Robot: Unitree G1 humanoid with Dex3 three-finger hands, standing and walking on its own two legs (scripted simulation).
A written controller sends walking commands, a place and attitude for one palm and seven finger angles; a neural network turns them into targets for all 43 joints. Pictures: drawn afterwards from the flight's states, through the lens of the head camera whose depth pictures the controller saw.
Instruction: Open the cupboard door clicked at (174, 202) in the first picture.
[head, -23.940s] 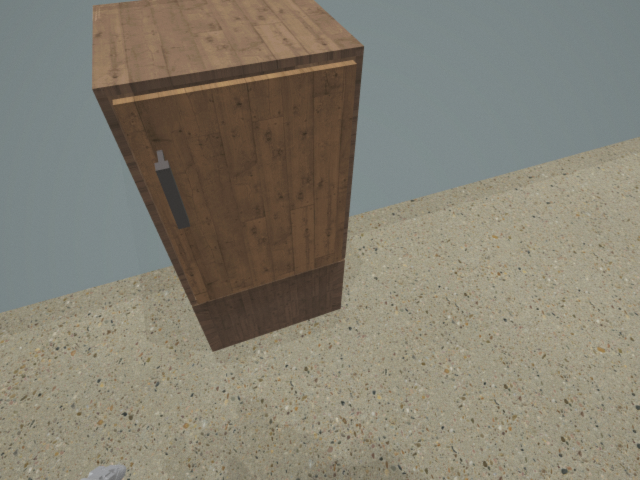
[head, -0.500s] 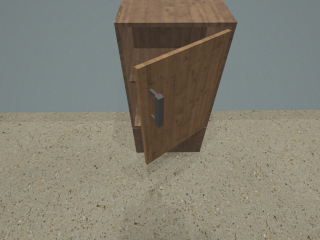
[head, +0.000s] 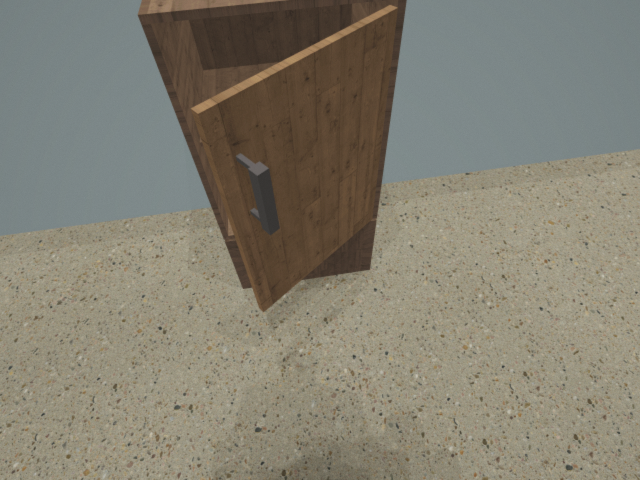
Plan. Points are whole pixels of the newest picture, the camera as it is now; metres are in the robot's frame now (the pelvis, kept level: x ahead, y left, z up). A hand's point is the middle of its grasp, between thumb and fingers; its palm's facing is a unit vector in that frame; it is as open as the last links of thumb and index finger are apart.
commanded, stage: walk to a spot facing it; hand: left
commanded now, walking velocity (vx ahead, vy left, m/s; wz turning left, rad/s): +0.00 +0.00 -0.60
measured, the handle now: (257, 194) +0.54 +0.15 -0.01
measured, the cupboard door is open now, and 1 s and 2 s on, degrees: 36 36 36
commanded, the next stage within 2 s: none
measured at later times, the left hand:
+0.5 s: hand out of the picture +0.10 +0.20 -0.15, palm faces -0.16 -0.96 -0.24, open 7.4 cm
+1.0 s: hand (269, 391) +0.26 +0.11 -0.15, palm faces -0.58 -0.77 -0.27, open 7.4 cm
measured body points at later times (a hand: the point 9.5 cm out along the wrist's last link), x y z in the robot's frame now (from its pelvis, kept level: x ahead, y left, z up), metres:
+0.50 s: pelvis +0.01 +0.01 +0.02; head +0.08 +0.00 +0.46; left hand +0.11 +0.25 -0.13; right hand +0.11 -0.26 -0.11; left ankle +0.04 +0.15 -0.68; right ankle +0.00 -0.07 -0.72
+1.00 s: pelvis +0.03 +0.01 +0.00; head +0.08 -0.03 +0.44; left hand +0.29 +0.15 -0.13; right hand -0.12 -0.23 -0.15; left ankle +0.07 +0.14 -0.68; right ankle -0.03 -0.10 -0.72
